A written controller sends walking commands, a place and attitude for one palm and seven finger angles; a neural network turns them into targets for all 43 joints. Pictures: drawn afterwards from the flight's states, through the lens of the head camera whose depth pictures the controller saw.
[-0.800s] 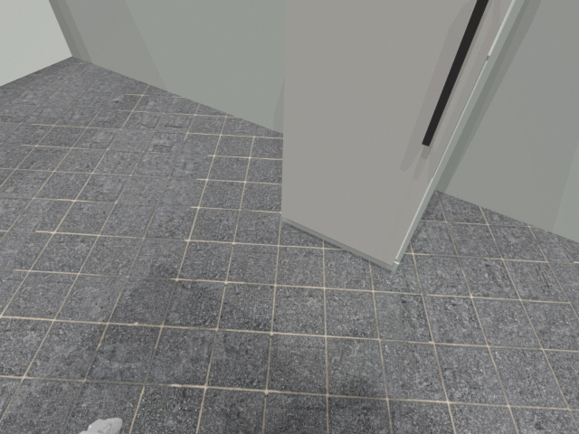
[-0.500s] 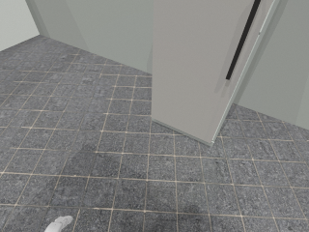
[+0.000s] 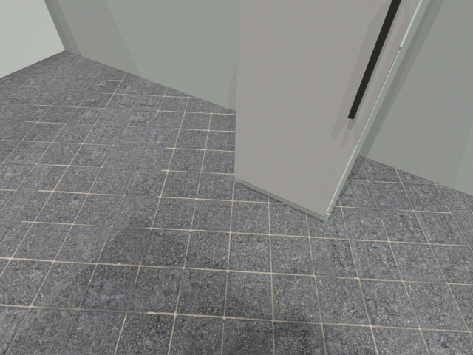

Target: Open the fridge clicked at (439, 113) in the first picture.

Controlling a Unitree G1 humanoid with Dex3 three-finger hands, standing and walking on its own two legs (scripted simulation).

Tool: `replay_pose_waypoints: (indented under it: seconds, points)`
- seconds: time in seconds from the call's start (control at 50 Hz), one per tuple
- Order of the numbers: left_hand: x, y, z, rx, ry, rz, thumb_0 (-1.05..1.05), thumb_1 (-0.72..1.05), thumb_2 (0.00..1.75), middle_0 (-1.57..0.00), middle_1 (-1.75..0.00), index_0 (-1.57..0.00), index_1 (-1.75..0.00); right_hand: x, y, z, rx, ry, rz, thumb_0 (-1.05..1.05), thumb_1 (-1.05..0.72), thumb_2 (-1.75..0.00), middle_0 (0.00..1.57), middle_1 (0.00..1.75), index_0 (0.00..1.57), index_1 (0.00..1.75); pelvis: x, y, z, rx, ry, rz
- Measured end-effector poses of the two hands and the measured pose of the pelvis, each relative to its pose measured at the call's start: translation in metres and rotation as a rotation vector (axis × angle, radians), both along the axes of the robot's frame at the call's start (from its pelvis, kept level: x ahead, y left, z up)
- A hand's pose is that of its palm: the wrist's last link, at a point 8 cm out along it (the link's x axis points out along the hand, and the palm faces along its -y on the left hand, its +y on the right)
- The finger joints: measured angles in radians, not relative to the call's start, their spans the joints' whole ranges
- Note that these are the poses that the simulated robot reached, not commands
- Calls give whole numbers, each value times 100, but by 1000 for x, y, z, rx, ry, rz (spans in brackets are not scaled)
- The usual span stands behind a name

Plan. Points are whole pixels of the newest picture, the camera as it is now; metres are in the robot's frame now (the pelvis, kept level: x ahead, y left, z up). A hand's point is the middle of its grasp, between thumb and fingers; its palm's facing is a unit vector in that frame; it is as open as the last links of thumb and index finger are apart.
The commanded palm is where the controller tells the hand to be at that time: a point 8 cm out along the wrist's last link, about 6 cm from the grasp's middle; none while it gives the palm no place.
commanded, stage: stand and wait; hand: right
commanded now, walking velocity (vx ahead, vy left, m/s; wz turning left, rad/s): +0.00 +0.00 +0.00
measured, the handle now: (376, 53) +0.87 -0.34 +0.12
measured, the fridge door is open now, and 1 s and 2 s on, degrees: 0 0 0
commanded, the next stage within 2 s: look at it before walking up in 0.18 s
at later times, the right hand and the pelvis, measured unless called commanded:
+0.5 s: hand out of the picture +0.07 -0.25 -0.16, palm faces -0.03 +0.95 -0.32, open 7.4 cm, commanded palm none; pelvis +0.00 +0.00 +0.00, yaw +0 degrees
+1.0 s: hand out of the picture +0.08 -0.25 -0.16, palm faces -0.05 +0.94 -0.33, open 7.4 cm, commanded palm none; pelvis +0.01 -0.01 +0.00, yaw +3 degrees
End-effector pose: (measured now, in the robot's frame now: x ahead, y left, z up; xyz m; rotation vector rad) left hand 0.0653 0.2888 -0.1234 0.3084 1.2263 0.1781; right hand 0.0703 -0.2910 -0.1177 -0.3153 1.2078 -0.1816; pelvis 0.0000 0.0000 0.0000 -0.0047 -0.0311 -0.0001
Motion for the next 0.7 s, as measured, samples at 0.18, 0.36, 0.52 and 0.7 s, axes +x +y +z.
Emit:
replay_pose_waypoints:
  seconds: [0.18, 0.36, 0.52, 0.7]
  points:
    - [-1, -4, 0, -7, -1, -1, 0, 90, 90, -20, -30, -20, -30, -1, 0, 0, 4, -1, 3, 1, -91, -90, 21, 30, 21, 30, -2, -2, 1, 0, 4, 0]
    - [2, -5, 1, -5, 0, -3, 0, 90, 90, -20, -30, -20, -30, -3, 0, -2, 9, 13, 0, 1, -91, -90, 21, 30, 21, 30, 0, -3, 1, 0, 10, 1]
    - [9, -4, 3, 2, -8, -2, 0, 90, 90, -20, -30, -20, -30, -2, -1, -3, 11, 19, -2, 1, -91, -90, 21, 30, 21, 30, 4, -4, 1, 1, 10, 2]
    - [18, -4, 5, 6, -26, -8, 0, 90, 90, -20, -30, -20, -30, 3, -3, -1, 7, 9, -2, 1, -91, -90, 21, 30, 21, 30, 7, -5, 2, 1, 8, 2]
